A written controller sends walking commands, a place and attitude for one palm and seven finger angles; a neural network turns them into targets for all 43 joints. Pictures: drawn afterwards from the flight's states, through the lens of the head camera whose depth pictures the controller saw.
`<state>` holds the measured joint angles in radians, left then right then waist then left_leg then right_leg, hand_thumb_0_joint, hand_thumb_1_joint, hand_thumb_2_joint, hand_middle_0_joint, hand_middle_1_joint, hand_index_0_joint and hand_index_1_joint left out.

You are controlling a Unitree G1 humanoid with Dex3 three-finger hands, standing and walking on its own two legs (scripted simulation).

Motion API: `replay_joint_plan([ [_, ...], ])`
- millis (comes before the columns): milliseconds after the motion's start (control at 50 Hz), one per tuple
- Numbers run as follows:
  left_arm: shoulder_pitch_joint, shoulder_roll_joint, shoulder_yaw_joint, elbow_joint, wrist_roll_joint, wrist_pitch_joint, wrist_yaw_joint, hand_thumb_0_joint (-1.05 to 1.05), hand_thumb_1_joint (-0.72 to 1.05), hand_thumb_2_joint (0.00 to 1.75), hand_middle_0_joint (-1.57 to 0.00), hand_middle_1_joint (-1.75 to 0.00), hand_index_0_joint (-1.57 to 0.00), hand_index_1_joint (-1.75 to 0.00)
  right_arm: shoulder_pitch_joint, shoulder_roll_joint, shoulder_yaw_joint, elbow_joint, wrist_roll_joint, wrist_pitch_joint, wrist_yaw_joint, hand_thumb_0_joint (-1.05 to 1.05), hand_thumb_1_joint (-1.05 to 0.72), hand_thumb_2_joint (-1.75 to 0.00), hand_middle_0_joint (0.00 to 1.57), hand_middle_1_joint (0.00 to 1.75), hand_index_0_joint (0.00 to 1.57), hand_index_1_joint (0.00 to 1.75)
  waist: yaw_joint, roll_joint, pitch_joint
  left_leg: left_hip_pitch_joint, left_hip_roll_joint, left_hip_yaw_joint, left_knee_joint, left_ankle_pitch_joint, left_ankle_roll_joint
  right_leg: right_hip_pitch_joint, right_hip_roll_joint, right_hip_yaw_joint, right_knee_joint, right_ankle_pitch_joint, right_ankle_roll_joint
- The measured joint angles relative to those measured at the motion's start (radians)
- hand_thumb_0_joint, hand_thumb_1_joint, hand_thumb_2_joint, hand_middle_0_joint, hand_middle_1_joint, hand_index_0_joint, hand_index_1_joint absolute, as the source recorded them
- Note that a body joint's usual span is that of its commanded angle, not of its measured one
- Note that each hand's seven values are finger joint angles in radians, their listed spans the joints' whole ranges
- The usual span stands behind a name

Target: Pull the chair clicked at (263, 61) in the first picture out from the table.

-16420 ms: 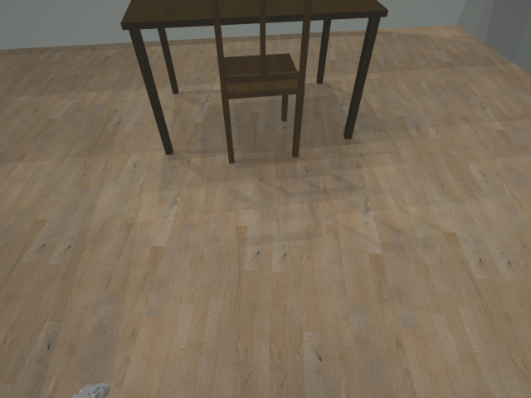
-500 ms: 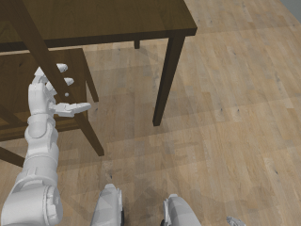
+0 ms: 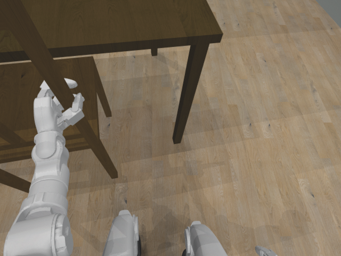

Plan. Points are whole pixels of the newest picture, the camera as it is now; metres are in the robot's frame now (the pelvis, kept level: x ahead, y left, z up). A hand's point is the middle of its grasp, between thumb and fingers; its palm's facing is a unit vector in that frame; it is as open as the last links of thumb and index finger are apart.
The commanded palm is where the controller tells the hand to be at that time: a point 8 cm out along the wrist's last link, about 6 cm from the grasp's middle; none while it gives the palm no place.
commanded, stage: hook a spindle and tug to test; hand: left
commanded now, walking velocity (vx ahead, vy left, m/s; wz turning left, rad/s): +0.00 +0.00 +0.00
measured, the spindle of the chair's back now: out of the picture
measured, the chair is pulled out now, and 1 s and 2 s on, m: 0.00 0.05 0.15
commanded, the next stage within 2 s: step backward, pulling the chair out in 0.46 s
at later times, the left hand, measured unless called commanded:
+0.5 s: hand (78, 121) +0.41 +0.20 +0.03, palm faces +0.20 -0.98 -0.02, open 5.9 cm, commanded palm +0.38 +0.24 +0.03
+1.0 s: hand (76, 131) +0.38 +0.20 +0.05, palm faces +0.18 -0.98 -0.12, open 5.6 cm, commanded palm +0.34 +0.24 +0.05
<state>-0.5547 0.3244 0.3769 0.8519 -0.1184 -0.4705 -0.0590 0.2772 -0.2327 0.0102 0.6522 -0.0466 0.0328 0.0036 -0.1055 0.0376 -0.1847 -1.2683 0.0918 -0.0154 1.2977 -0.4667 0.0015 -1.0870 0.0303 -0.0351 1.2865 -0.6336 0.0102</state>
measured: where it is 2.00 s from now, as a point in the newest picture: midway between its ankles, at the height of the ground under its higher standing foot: outside the picture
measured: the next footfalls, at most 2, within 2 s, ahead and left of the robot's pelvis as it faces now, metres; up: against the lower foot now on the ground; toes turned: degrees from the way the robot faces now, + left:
none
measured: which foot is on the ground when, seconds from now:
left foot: down 0.00-1.00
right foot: down 0.00-1.00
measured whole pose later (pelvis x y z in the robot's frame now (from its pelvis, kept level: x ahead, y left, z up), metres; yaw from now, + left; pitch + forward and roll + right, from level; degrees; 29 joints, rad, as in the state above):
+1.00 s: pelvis -0.01 +0.01 +0.10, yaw +2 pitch +9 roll -3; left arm -0.50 0.28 0.18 1.05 -0.08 -0.26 0.08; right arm 0.25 -0.25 0.02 0.64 0.04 0.13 -0.11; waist -0.10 0.00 0.01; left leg -0.66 0.06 0.02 0.71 -0.22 0.02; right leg -0.50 0.01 -0.02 0.69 -0.36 0.03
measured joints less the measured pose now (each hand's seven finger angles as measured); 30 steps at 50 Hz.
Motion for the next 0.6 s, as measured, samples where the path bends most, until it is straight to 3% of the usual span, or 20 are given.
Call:
replay_joint_plan([
  [480, 0.166, -0.067, -0.096, -0.166, -0.025, 0.003, 0.01, 0.01, 0.65, 0.81, -0.41, -1.45, -0.37, -1.45, -0.041, -0.002, -0.011, -0.025, 0.011, -0.01, -0.002, 0.01, -0.91, -0.9, 0.2, 0.3, 0.2, 0.3, 0.041, -0.001, -0.001, 0.056, -0.012, 0.001, -0.017, -0.015, -0.003, 0.06, -0.011, -0.001, -0.018, -0.018, -0.001],
  [580, 0.153, -0.07, -0.098, -0.152, -0.019, 0.002, 0.008, 0.0, 0.64, 0.81, -0.42, -1.45, -0.38, -1.45, -0.051, -0.002, -0.006, -0.023, 0.01, -0.015, -0.007, 0.01, -0.91, -0.9, 0.2, 0.3, 0.2, 0.3, 0.046, 0.0, -0.002, 0.05, -0.015, -0.004, -0.01, -0.014, -0.005, 0.055, -0.012, -0.006, -0.008, -0.021, -0.003],
  [600, 0.146, -0.065, -0.098, -0.158, 0.007, 0.024, 0.023, -0.01, 0.63, 0.81, -0.43, -1.45, -0.38, -1.45, -0.056, 0.003, -0.005, -0.03, 0.025, 0.003, -0.014, 0.01, -0.91, -0.9, 0.2, 0.3, 0.2, 0.3, 0.046, -0.006, 0.022, 0.076, -0.016, -0.001, -0.017, -0.013, -0.004, 0.078, -0.014, -0.003, -0.012, -0.021, -0.003],
])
